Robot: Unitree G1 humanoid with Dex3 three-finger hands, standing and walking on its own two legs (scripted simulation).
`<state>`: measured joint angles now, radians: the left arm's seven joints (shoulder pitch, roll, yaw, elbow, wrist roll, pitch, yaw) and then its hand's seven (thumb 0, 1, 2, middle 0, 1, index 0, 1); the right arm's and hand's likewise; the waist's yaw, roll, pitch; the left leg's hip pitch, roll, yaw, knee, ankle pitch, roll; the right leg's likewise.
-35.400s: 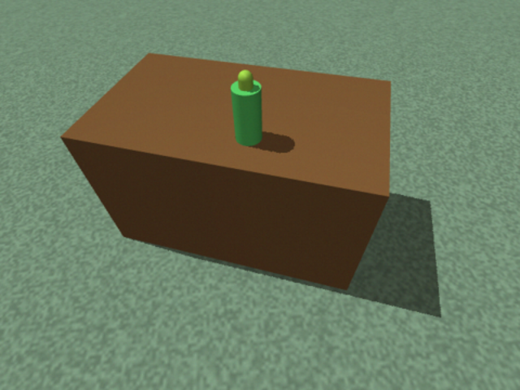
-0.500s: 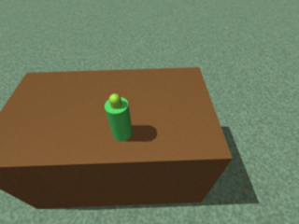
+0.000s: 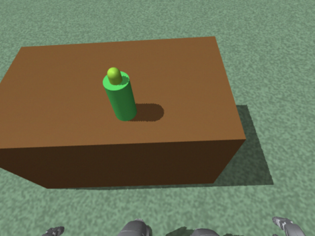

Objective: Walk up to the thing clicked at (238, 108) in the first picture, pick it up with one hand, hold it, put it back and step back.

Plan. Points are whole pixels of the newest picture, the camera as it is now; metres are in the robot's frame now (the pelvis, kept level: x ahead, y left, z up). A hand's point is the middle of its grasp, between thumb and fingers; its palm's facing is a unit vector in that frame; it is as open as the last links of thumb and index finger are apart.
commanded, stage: step back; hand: left
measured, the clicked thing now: (120, 93) +0.56 +0.16 -0.05
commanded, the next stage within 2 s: none
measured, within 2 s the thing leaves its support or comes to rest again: neither
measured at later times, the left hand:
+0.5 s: hand out of the picture +0.00 +0.32 -0.15, palm faces +0.05 -0.94 -0.35, open 7.4 cm
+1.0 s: hand out of the picture -0.10 +0.31 -0.12, palm faces -0.01 -0.90 -0.44, open 7.4 cm
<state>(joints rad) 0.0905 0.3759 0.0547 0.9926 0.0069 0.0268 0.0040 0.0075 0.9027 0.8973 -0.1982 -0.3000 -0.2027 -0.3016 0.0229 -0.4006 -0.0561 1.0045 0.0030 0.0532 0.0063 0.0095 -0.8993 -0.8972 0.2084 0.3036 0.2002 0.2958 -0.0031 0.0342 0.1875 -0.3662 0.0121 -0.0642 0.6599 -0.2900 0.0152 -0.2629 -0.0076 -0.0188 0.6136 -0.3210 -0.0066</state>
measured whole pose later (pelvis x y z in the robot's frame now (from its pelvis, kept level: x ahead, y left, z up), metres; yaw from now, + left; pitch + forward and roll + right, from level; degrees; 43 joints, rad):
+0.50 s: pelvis -0.09 +0.05 +0.01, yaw +2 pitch -1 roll -2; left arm 0.11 0.40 0.07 0.86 0.00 0.07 0.02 0.01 0.90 0.90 -0.20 -0.30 -0.20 -0.30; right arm 0.13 -0.34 -0.04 0.91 -0.04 0.04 0.00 0.01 -0.90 -0.90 0.21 0.30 0.20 0.30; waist 0.01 -0.03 0.18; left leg -0.26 0.01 -0.03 0.54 -0.26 0.03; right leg -0.47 0.12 0.16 1.20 -0.48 0.00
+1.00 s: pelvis -0.22 +0.05 +0.00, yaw +0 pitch -1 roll +0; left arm 0.13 0.35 0.07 0.78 0.04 0.04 0.02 0.01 0.90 0.90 -0.20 -0.30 -0.21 -0.30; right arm 0.17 -0.41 -0.05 0.88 0.00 0.05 -0.02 0.01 -0.90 -0.90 0.21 0.30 0.20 0.30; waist 0.01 0.05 0.17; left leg -0.33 -0.06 -0.12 0.90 -0.51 -0.02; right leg -0.35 -0.02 0.01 0.60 -0.23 0.00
